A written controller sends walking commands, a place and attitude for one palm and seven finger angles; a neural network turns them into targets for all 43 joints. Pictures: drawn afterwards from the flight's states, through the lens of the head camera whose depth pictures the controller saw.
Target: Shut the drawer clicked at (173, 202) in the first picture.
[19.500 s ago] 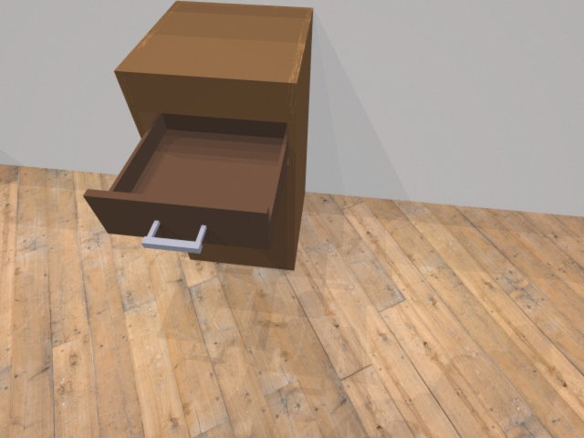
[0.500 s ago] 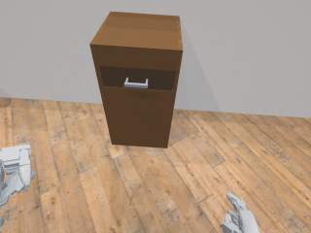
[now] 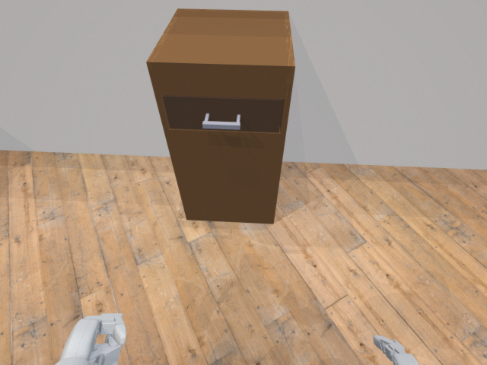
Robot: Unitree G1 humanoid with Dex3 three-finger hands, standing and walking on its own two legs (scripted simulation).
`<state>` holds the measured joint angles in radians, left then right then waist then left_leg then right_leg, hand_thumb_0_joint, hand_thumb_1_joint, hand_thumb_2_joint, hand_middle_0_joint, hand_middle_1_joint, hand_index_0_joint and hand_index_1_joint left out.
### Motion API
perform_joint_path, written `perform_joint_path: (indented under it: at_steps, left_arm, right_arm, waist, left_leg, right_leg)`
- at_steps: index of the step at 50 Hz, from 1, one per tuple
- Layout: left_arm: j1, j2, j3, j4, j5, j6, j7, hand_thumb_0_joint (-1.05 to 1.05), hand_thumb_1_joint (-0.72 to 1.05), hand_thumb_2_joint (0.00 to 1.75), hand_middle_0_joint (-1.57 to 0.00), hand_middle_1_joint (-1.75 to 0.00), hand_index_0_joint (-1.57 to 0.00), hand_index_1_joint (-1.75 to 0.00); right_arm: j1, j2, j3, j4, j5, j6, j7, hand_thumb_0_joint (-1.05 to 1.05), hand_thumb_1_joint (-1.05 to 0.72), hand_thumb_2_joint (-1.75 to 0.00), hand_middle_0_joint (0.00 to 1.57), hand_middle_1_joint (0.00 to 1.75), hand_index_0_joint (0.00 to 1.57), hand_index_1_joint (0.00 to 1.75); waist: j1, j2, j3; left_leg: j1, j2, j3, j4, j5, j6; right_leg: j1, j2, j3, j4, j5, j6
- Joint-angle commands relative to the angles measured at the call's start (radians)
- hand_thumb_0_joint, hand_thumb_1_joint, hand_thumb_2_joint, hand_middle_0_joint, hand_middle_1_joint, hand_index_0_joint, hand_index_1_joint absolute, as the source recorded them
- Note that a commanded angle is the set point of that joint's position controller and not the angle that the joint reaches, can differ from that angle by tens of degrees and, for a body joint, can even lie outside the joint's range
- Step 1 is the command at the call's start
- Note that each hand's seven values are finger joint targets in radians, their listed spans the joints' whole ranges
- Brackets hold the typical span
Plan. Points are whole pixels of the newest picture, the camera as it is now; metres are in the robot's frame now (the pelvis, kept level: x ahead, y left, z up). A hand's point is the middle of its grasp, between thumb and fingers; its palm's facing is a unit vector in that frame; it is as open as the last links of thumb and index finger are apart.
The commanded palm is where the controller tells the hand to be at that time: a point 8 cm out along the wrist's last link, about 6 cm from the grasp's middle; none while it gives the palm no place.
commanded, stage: let the arm hang, fingers relaxed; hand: left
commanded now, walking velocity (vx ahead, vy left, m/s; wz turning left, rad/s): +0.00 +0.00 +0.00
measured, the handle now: (222, 121) +0.85 +0.11 -0.12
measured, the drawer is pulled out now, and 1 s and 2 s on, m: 0.00 0.00 0.00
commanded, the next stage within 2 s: look to check the result in 0.92 s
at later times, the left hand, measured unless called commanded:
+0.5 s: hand out of the picture -0.04 +0.18 -0.16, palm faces +0.01 -0.97 -0.24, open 6.3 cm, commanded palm none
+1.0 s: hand out of the picture +0.01 +0.14 -0.16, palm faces +0.02 -0.98 -0.18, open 7.3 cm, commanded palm none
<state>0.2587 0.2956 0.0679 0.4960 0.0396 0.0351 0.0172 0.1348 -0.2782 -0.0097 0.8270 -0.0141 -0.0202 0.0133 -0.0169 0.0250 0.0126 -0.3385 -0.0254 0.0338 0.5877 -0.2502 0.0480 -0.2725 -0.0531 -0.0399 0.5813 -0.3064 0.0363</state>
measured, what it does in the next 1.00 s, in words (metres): stands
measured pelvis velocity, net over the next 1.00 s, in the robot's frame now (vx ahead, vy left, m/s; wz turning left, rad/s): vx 0.01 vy -0.03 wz -0.01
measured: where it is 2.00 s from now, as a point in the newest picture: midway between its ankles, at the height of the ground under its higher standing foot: outside the picture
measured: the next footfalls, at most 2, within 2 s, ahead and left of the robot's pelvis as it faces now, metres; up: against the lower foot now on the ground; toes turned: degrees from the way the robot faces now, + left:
none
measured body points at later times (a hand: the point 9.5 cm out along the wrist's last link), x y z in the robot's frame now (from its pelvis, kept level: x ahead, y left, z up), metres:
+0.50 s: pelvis +0.00 -0.01 +0.01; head +0.02 -0.02 +0.46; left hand -0.04 +0.23 -0.14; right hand -0.01 -0.23 -0.15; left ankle +0.04 +0.09 -0.73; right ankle +0.00 -0.14 -0.73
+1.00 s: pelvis +0.01 -0.03 +0.01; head +0.02 -0.03 +0.46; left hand +0.01 +0.19 -0.15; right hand -0.02 -0.24 -0.15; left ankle +0.04 +0.09 -0.73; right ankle +0.00 -0.14 -0.73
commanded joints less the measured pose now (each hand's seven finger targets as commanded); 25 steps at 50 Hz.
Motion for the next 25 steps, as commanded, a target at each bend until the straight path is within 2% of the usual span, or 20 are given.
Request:
perform_joint_path:
  at_steps: [1, 2, 4, 5, 7, 8, 9, 10, 11, 15, 19, 21, 25]
  left_arm:
    - [0.013, 0.102, -0.008, 0.163, -0.012, -0.026, -0.001, 0.00, 0.90, 0.90, -1.00, -1.17, -1.00, -1.17]
    - [0.016, 0.100, -0.016, 0.222, -0.015, -0.027, -0.001, 0.00, 0.90, 0.90, -0.96, -1.12, -0.96, -1.12]
    - [0.018, 0.089, -0.027, 0.322, -0.019, -0.030, -0.002, 0.00, 0.90, 0.90, -0.88, -1.04, -0.88, -1.04]
    - [0.023, 0.090, -0.030, 0.356, -0.020, -0.032, -0.002, 0.00, 0.90, 0.90, -0.84, -0.99, -0.84, -0.99]
    - [0.051, 0.048, -0.023, 0.426, -0.019, -0.034, 0.000, 0.00, 0.90, 0.90, -0.76, -0.91, -0.76, -0.91]
    - [0.058, 0.048, -0.024, 0.454, -0.021, -0.036, 0.001, 0.00, 0.90, 0.90, -0.72, -0.86, -0.72, -0.86]
    - [0.062, 0.049, -0.030, 0.479, -0.024, -0.036, 0.000, 0.00, 0.90, 0.90, -0.68, -0.82, -0.68, -0.82]
    - [0.061, 0.053, -0.031, 0.495, -0.024, -0.039, 0.000, 0.00, 0.90, 0.90, -0.64, -0.78, -0.64, -0.78]
    - [0.061, 0.045, -0.037, 0.515, -0.026, -0.039, 0.000, 0.00, 0.90, 0.90, -0.60, -0.73, -0.60, -0.73]
    - [0.084, 0.033, -0.045, 0.573, -0.029, -0.040, 0.004, 0.00, 0.90, 0.90, -0.44, -0.56, -0.44, -0.56]
    - [0.097, 0.012, -0.050, 0.612, -0.029, -0.037, 0.010, 0.00, 0.90, 0.90, -0.28, -0.39, -0.28, -0.39]
    - [0.108, 0.004, -0.051, 0.620, -0.029, -0.039, 0.012, 0.00, 0.90, 0.90, -0.20, -0.30, -0.20, -0.30]
    - [0.111, -0.005, -0.048, 0.621, -0.028, -0.043, 0.017, 0.00, 0.90, 0.90, -0.20, -0.30, -0.20, -0.30]
  right_arm:
    - [0.005, -0.116, -0.032, -0.025, -0.012, -0.001, -0.017, 0.00, -0.90, -0.90, 0.20, 0.30, 0.20, 0.30]
    - [0.012, -0.103, -0.026, -0.003, -0.011, 0.004, -0.019, 0.00, -0.90, -0.90, 0.20, 0.30, 0.20, 0.30]
    - [0.032, -0.081, -0.021, 0.041, -0.006, 0.011, -0.023, 0.00, -0.90, -0.90, 0.20, 0.30, 0.20, 0.30]
    - [0.049, -0.082, -0.021, 0.058, -0.003, 0.014, -0.025, 0.00, -0.90, -0.90, 0.20, 0.30, 0.20, 0.30]
    - [0.075, -0.057, -0.025, 0.096, -0.007, 0.017, -0.032, 0.00, -0.90, -0.90, 0.20, 0.30, 0.20, 0.30]
    - [0.089, -0.048, -0.025, 0.110, -0.006, 0.018, -0.034, 0.00, -0.90, -0.90, 0.20, 0.30, 0.20, 0.30]
    - [0.104, -0.046, -0.025, 0.128, -0.004, 0.020, -0.036, 0.00, -0.90, -0.90, 0.20, 0.30, 0.20, 0.30]
    - [0.123, -0.051, -0.029, 0.139, -0.001, 0.021, -0.037, 0.00, -0.90, -0.90, 0.20, 0.30, 0.20, 0.30]
    - [0.136, -0.046, -0.029, 0.155, 0.000, 0.020, -0.038, 0.00, -0.90, -0.90, 0.20, 0.30, 0.20, 0.30]
    - [0.182, -0.038, -0.029, 0.203, 0.005, 0.018, -0.043, 0.00, -0.90, -0.90, 0.20, 0.30, 0.20, 0.30]
    - [0.204, -0.011, -0.027, 0.239, 0.004, 0.021, -0.045, 0.00, -0.90, -0.90, 0.20, 0.30, 0.20, 0.30]
    - [0.210, 0.003, -0.027, 0.250, 0.004, 0.022, -0.045, 0.00, -0.90, -0.90, 0.20, 0.30, 0.20, 0.30]
    - [0.226, 0.019, -0.029, 0.266, 0.004, 0.019, -0.045, 0.00, -0.90, -0.90, 0.20, 0.30, 0.20, 0.30]
  waist:
    - [0.025, 0.007, -0.022]
    - [0.026, 0.048, -0.028]
    - [0.021, 0.080, -0.016]
    - [0.020, 0.054, -0.013]
    - [0.020, 0.135, -0.023]
    - [0.020, 0.139, -0.025]
    - [0.017, 0.125, -0.020]
    - [0.017, 0.072, -0.013]
    - [0.014, 0.049, -0.009]
    - [0.016, 0.025, 0.009]
    - [0.014, -0.021, 0.063]
    - [0.014, -0.035, 0.066]
    - [0.015, -0.050, 0.054]
  left_leg:
    - [0.039, 0.109, -0.141, -0.167, 0.197, 0.006]
    - [0.052, 0.108, -0.141, -0.183, 0.157, 0.004]
    - [0.065, 0.105, -0.136, -0.211, 0.072, -0.002]
    - [0.073, 0.109, -0.141, -0.215, 0.058, -0.004]
    - [0.096, 0.111, -0.135, -0.229, 0.017, -0.003]
    - [0.099, 0.110, -0.135, -0.231, 0.012, -0.002]
    - [0.100, 0.113, -0.136, -0.236, -0.003, -0.004]
    - [0.107, 0.116, -0.142, -0.231, 0.022, -0.001]
    - [0.120, 0.120, -0.135, -0.232, 0.031, -0.001]
    - [0.131, 0.129, -0.142, -0.247, 0.058, 0.003]
    - [0.121, 0.126, -0.137, -0.264, 0.011, 0.003]
    - [0.127, 0.119, -0.123, -0.256, 0.021, 0.001]
    - [0.135, 0.116, -0.113, -0.247, 0.050, 0.000]
  right_leg:
    - [0.057, -0.043, 0.072, -0.128, 0.098, -0.073]
    - [0.065, -0.044, 0.079, -0.145, 0.077, -0.073]
    - [0.061, -0.044, 0.088, -0.187, 0.036, -0.074]
    - [0.062, -0.041, 0.082, -0.203, 0.028, -0.074]
    - [0.065, -0.044, 0.081, -0.226, 0.026, -0.079]
    - [0.072, -0.043, 0.077, -0.231, 0.036, -0.081]
    - [0.070, -0.043, 0.074, -0.238, 0.028, -0.082]
    - [0.069, -0.042, 0.073, -0.243, 0.041, -0.083]
    - [0.059, -0.047, 0.068, -0.247, 0.044, -0.082]
    - [0.059, -0.042, 0.055, -0.245, 0.050, -0.080]
    - [0.030, -0.043, 0.053, -0.252, 0.014, -0.080]
    - [0.023, -0.047, 0.055, -0.258, 0.007, -0.081]
    - [0.028, -0.045, 0.058, -0.253, 0.016, -0.080]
